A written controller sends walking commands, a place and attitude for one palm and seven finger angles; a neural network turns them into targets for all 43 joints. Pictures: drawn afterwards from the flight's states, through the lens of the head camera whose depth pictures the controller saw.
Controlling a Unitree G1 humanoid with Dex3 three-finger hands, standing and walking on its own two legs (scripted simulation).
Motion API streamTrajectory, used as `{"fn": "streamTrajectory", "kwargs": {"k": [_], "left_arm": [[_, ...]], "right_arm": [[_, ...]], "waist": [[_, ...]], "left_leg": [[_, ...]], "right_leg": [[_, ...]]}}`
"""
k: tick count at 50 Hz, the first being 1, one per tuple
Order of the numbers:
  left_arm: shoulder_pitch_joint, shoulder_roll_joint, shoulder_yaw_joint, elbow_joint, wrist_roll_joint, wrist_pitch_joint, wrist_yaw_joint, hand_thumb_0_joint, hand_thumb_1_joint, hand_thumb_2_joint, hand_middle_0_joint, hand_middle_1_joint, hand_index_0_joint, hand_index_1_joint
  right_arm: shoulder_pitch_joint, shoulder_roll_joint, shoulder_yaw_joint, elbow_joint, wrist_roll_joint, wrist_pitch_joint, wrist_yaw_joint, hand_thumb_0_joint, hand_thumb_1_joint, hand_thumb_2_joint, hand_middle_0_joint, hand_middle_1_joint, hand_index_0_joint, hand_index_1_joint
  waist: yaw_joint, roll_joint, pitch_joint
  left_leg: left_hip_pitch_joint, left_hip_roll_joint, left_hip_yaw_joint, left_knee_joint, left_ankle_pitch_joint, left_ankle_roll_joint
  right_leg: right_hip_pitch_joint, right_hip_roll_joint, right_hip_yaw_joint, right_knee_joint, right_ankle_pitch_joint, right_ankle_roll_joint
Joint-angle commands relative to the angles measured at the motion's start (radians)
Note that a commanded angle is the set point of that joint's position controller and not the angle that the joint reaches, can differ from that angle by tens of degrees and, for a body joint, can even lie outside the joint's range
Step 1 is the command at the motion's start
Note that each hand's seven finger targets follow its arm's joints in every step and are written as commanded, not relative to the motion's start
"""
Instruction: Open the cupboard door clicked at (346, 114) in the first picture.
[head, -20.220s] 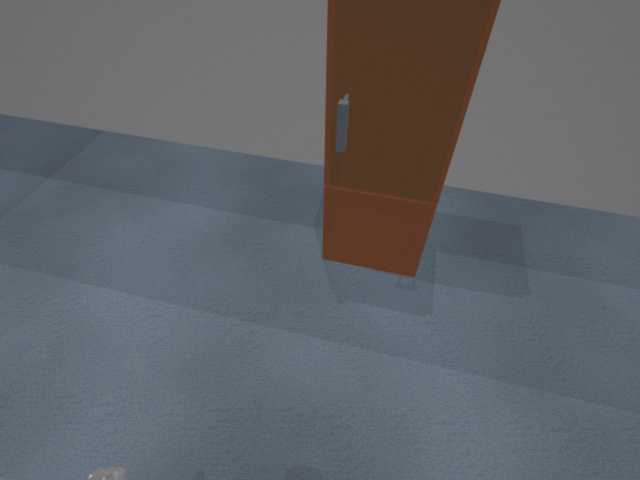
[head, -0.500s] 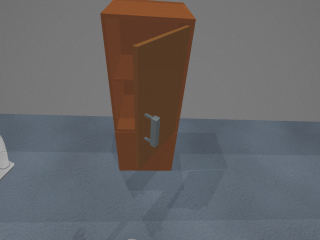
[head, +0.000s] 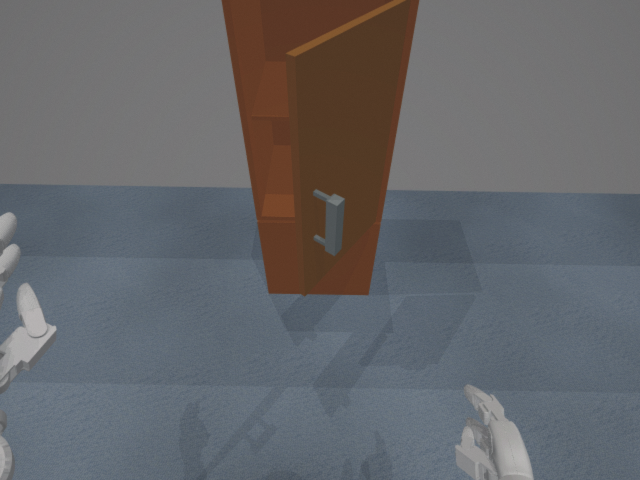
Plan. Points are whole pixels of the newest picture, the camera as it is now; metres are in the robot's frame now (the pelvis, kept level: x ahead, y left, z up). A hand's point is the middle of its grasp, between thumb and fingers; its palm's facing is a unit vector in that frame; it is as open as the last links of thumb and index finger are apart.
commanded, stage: stop stepping back and stand still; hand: left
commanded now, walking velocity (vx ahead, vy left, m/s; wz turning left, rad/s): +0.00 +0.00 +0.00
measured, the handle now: (326, 222) +0.62 +0.05 -0.09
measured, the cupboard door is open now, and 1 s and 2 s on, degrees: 54 54 54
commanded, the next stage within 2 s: let the arm hang, fingers relaxed in 0.26 s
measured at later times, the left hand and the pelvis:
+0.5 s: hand (135, 424) +0.18 +0.25 -0.03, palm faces +0.11 -0.89 -0.44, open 7.4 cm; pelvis -0.02 +0.00 +0.00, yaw +1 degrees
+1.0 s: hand out of the picture -0.11 +0.17 -0.16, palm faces +0.08 -0.97 -0.24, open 7.3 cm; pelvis -0.01 -0.01 +0.01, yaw +2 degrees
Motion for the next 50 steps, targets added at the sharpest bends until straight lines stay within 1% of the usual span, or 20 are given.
{"fn": "streamTrajectory", "kwargs": {"k": [1, 3, 4, 7, 11, 17, 18, 19, 20, 22, 23, 24, 26, 28, 31, 33, 36, 39, 41, 50], "left_arm": [[0.074, 0.242, 0.156, -0.394, 0.005, -0.106, 0.019, 0.000, 0.900, 0.900, -0.200, -0.300, -0.200, -0.300], [0.137, 0.246, 0.184, -0.354, -0.010, -0.107, 0.023, 0.000, 0.900, 0.900, -0.200, -0.300, -0.200, -0.300], [0.156, 0.260, 0.203, -0.345, -0.015, -0.109, 0.025, 0.000, 0.900, 0.900, -0.200, -0.300, -0.200, -0.300], [0.132, 0.217, 0.162, -0.269, -0.020, -0.113, 0.023, 0.000, 0.900, 0.900, -0.200, -0.300, -0.200, -0.300], [0.064, 0.207, 0.120, -0.209, -0.011, -0.113, 0.015, 0.000, 0.900, 0.900, -0.200, -0.300, -0.200, -0.300], [0.031, 0.216, 0.099, -0.269, 0.000, -0.120, 0.014, 0.000, 0.900, 0.900, -0.200, -0.300, -0.200, -0.300], [-0.034, 0.040, -0.276, 0.542, 0.092, 0.037, -0.127, 0.000, 0.900, 0.900, -0.200, -0.300, -0.200, -0.300], [-0.019, 0.015, -0.267, 0.573, 0.084, 0.109, -0.147, 0.000, 0.900, 0.900, -0.200, -0.300, -0.200, -0.300], [-0.046, 0.008, -0.277, 0.599, 0.081, 0.120, -0.151, 0.000, 0.900, 0.900, -0.200, -0.300, -0.200, -0.300], [-0.103, 0.035, -0.287, 0.694, 0.085, 0.121, -0.153, 0.000, 0.900, 0.900, -0.200, -0.300, -0.200, -0.300], [-0.134, 0.045, -0.291, 0.751, 0.085, 0.120, -0.151, 0.000, 0.900, 0.900, -0.200, -0.300, -0.200, -0.300], [-0.168, 0.049, -0.302, 0.817, 0.083, 0.122, -0.149, 0.000, 0.900, 0.900, -0.200, -0.300, -0.200, -0.300], [-0.211, 0.035, -0.326, 0.945, 0.076, 0.136, -0.137, 0.000, 0.900, 0.900, -0.200, -0.300, -0.200, -0.300], [-0.216, 0.015, -0.345, 1.063, 0.070, 0.149, -0.128, 0.000, 0.900, 0.900, -0.200, -0.300, -0.200, -0.300], [-0.178, -0.003, -0.357, 1.222, 0.064, 0.153, -0.127, 0.000, 0.900, 0.900, -0.200, -0.300, -0.200, -0.300], [-0.147, -0.021, -0.359, 1.302, 0.061, 0.150, -0.128, 0.000, 0.900, 0.900, -0.200, -0.300, -0.200, -0.300], [-0.113, -0.056, -0.357, 1.381, 0.060, 0.148, -0.128, 0.000, 0.900, 0.900, -0.200, -0.300, -0.200, -0.300], [-0.086, -0.078, -0.365, 1.436, 0.059, 0.143, -0.125, 0.000, 0.900, 0.900, -0.200, -0.300, -0.200, -0.300], [-0.071, -0.093, -0.372, 1.465, 0.057, 0.141, -0.123, 0.000, 0.900, 0.900, -0.200, -0.300, -0.200, -0.300], [-0.004, -0.137, -0.380, 1.523, 0.055, 0.140, -0.109, 0.000, 0.900, 0.900, -0.200, -0.300, -0.200, -0.300]], "right_arm": [[-0.051, -0.124, -0.047, -0.172, 0.002, -0.050, -0.012, 0.000, -0.900, -0.900, 0.200, 0.300, 0.200, 0.300], [-0.046, -0.120, -0.059, -0.174, 0.005, -0.032, -0.008, 0.000, -0.900, -0.900, 0.200, 0.300, 0.200, 0.300], [-0.045, -0.122, -0.066, -0.173, 0.005, -0.023, -0.010, 0.000, -0.900, -0.900, 0.200, 0.300, 0.200, 0.300], [-0.034, -0.125, -0.062, -0.165, 0.007, -0.008, -0.020, 0.000, -0.900, -0.900, 0.200, 0.300, 0.200, 0.300], [-0.029, -0.140, -0.065, -0.152, 0.011, -0.017, -0.033, 0.000, -0.900, -0.900, 0.200, 0.300, 0.200, 0.300], [-0.039, -0.147, -0.065, -0.149, 0.011, -0.038, -0.029, 0.000, -0.900, -0.900, 0.200, 0.300, 0.200, 0.300], [-0.074, -0.332, -0.109, 0.099, 0.005, -0.048, 0.067, 0.000, -0.900, -0.900, 0.200, 0.300, 0.200, 0.300], [0.008, -0.281, -0.116, 0.113, 0.004, 0.014, 0.063, 0.000, -0.900, -0.900, 0.200, 0.300, 0.200, 0.300], [0.036, -0.273, -0.107, 0.110, -0.005, 0.038, 0.059, 0.000, -0.900, -0.900, 0.200, 0.300, 0.200, 0.300], [0.013, -0.273, -0.091, 0.112, -0.014, 0.069, 0.056, 0.000, -0.900, -0.900, 0.200, 0.300, 0.200, 0.300], [0.008, -0.266, -0.087, 0.119, -0.016, 0.081, 0.056, 0.000, -0.900, -0.900, 0.200, 0.300, 0.200, 0.300], [0.003, -0.256, -0.084, 0.135, -0.018, 0.093, 0.058, 0.000, -0.900, -0.900, 0.200, 0.300, 0.200, 0.300], [0.014, -0.218, -0.069, 0.180, -0.024, 0.121, 0.057, 0.000, -0.900, -0.900, 0.200, 0.300, 0.200, 0.300], [0.016, -0.186, -0.053, 0.222, -0.028, 0.141, 0.054, 0.000, -0.900, -0.900, 0.200, 0.300, 0.200, 0.300], [0.021, -0.161, -0.041, 0.282, -0.024, 0.153, 0.047, 0.000, -0.900, -0.900, 0.200, 0.300, 0.200, 0.300], [0.038, -0.141, -0.040, 0.322, -0.020, 0.155, 0.041, 0.000, -0.900, -0.900, 0.200, 0.300, 0.200, 0.300], [0.087, -0.118, -0.045, 0.365, -0.019, 0.161, 0.032, 0.000, -0.900, -0.900, 0.200, 0.300, 0.200, 0.300], [0.124, -0.110, -0.051, 0.399, -0.013, 0.162, 0.027, 0.000, -0.900, -0.900, 0.200, 0.300, 0.200, 0.300], [0.150, -0.095, -0.051, 0.424, -0.012, 0.163, 0.025, 0.000, -0.900, -0.900, 0.200, 0.300, 0.200, 0.300], [0.186, -0.048, -0.047, 0.475, -0.010, 0.166, 0.022, 0.000, -0.900, -0.900, 0.200, 0.300, 0.200, 0.300]], "waist": [[-0.029, 0.142, -0.097], [-0.036, 0.037, -0.102], [-0.039, 0.035, -0.101], [-0.049, 0.093, -0.059], [-0.047, 0.074, -0.046], [-0.039, 0.086, -0.046], [-0.064, 0.085, 0.014], [-0.043, 0.041, -0.074], [-0.039, -0.010, -0.092], [-0.029, -0.121, -0.077], [-0.032, -0.177, -0.073], [-0.038, -0.195, -0.060], [-0.049, -0.137, -0.042], [-0.045, -0.005, -0.003], [-0.033, 0.129, 0.040], [-0.034, 0.165, 0.033], [-0.037, 0.163, 0.026], [-0.042, 0.067, 0.041], [-0.048, 0.035, 0.041], [-0.045, -0.018, 0.120]], "left_leg": [[0.048, 0.122, -0.121, -0.150, -0.082, 0.015], [0.084, 0.072, -0.076, -0.029, -0.029, -0.014], [0.099, 0.068, -0.069, 0.003, -0.021, -0.021], [0.148, 0.087, -0.080, -0.021, 0.044, -0.017], [0.183, 0.112, -0.100, -0.084, 0.066, -0.004], [0.174, 0.098, -0.096, -0.112, 0.002, -0.003], [0.022, 0.145, -0.159, 0.032, 0.237, 0.020], [0.084, 0.144, -0.120, 0.031, 0.301, 0.017], [0.065, 0.156, -0.150, 0.036, 0.244, 0.034], [0.023, 0.145, -0.177, 0.039, 0.197, 0.050], [0.025, 0.129, -0.171, 0.053, 0.185, 0.046], [0.041, 0.115, -0.154, 0.060, 0.179, 0.033], [0.075, 0.096, -0.133, 0.045, 0.170, 0.018], [0.076, 0.106, -0.145, -0.017, 0.151, 0.015], [0.054, 0.112, -0.169, -0.090, 0.033, 0.016], [0.078, 0.108, -0.167, -0.108, -0.009, 0.013], [0.101, 0.112, -0.167, -0.115, -0.047, 0.013], [0.140, 0.115, -0.159, -0.098, -0.008, 0.014], [0.158, 0.117, -0.153, -0.096, 0.015, 0.016], [0.148, 0.113, -0.132, -0.104, 0.014, 0.018]], "right_leg": [[-0.004, -0.029, 0.006, -0.188, 0.142, -0.012], [-0.053, -0.082, 0.101, -0.258, 0.176, -0.046], [-0.081, -0.104, 0.122, -0.274, 0.177, -0.055], [-0.141, -0.073, 0.088, -0.255, 0.216, -0.038], [-0.135, -0.030, 0.033, -0.243, 0.210, -0.004], [-0.116, -0.031, 0.029, -0.267, 0.160, -0.006], [-0.161, -0.082, -0.021, -0.066, 0.294, -0.035], [-0.127, -0.089, 0.034, -0.089, 0.297, -0.038], [-0.125, -0.076, 0.025, -0.070, 0.228, -0.051], [-0.093, -0.075, 0.041, -0.072, 0.237, -0.064], [-0.091, -0.093, 0.058, -0.086, 0.272, -0.072], [-0.108, -0.112, 0.074, -0.098, 0.291, -0.083], [-0.113, -0.126, 0.082, -0.113, 0.308, -0.087], [-0.098, -0.105, 0.074, -0.127, 0.244, -0.068], [-0.077, -0.084, 0.073, -0.173, 0.108, -0.064], [-0.074, -0.084, 0.079, -0.200, 0.096, -0.070], [-0.064, -0.083, 0.068, -0.226, 0.094, -0.074], [-0.088, -0.084, 0.058, -0.250, 0.108, -0.072], [-0.093, -0.089, 0.056, -0.256, 0.119, -0.072], [-0.131, -0.091, 0.048, -0.263, 0.083, -0.069]]}}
